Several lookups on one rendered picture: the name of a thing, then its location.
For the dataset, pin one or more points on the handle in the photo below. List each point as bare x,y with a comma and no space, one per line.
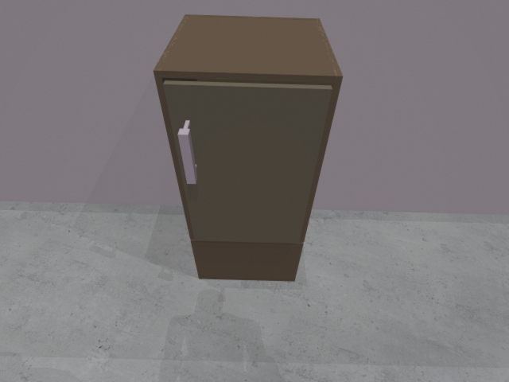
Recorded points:
187,154

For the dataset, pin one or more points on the cupboard door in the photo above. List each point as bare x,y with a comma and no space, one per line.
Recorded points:
255,148

